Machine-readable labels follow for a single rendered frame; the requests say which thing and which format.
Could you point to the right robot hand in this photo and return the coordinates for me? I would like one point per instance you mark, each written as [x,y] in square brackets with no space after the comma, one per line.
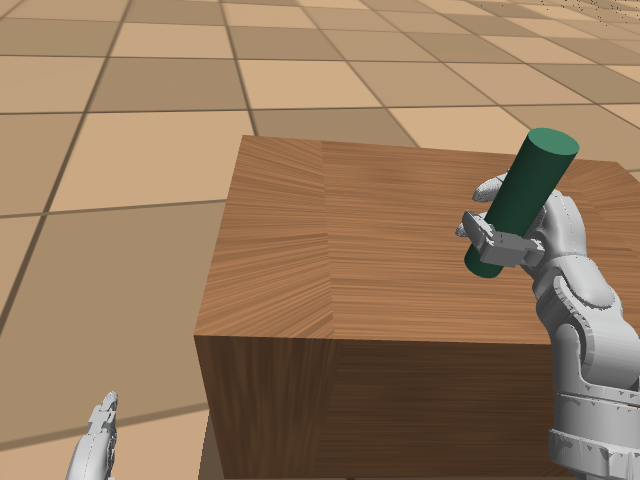
[558,230]

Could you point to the left robot hand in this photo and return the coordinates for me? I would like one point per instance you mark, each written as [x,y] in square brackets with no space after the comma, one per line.
[93,457]

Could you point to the can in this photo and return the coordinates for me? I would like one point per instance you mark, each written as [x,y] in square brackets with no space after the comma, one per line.
[539,165]

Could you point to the right robot arm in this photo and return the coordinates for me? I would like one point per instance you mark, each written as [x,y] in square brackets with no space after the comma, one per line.
[596,362]

